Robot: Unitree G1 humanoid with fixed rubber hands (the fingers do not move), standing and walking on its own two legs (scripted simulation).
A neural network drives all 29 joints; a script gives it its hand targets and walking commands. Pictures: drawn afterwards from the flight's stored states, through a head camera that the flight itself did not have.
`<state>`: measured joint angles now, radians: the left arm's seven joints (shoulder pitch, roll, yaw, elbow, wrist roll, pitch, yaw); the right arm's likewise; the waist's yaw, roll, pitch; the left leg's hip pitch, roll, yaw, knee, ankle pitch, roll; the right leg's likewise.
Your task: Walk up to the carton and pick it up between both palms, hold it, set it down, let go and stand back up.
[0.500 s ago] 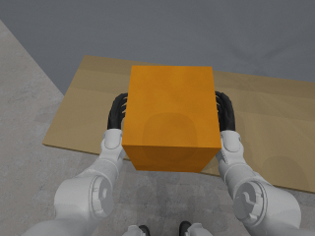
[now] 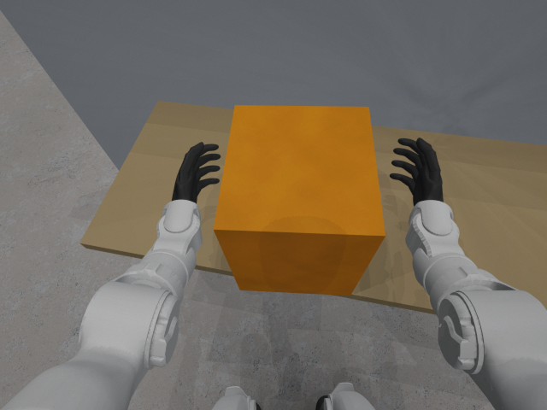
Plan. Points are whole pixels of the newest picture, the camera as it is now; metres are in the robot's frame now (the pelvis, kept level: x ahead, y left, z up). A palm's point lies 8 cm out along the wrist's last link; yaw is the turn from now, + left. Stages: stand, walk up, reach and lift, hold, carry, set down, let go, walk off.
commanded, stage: set down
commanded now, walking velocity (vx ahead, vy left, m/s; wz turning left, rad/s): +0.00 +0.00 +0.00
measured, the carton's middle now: (297, 208) +0.44 -0.02 -0.02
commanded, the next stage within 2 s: none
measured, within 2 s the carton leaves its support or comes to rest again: neither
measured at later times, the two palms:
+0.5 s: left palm (162, 173) +0.44 +0.17 +0.09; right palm (468, 168) +0.42 -0.24 +0.10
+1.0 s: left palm (147, 154) +0.44 +0.17 +0.14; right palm (485, 148) +0.41 -0.23 +0.15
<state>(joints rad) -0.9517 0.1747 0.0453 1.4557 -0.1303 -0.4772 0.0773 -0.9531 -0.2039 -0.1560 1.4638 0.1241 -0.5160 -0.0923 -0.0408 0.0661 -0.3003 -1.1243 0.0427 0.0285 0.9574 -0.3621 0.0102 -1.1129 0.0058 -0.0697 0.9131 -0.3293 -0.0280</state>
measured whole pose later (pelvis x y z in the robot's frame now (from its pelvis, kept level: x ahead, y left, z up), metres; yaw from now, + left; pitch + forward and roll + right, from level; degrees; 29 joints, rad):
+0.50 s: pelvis -0.01 -0.02 +0.02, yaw +2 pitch +25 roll +0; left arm -0.98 0.31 -0.21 1.36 -0.36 -0.29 0.04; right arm -0.93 -0.29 0.04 1.29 0.37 -0.24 0.00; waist -0.10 0.00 -0.29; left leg -0.98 0.03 -0.01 0.83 -0.28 -0.02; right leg -0.97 0.00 -0.09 0.81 -0.27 -0.05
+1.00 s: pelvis +0.01 -0.02 +0.06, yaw +1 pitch +13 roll +0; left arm -0.79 0.27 -0.04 1.16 -0.20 -0.21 0.01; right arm -0.76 -0.25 0.04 1.10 0.35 -0.18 -0.06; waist -0.08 -0.02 -0.19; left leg -0.57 0.03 0.00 0.57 -0.23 -0.02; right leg -0.56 0.02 -0.06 0.55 -0.22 -0.04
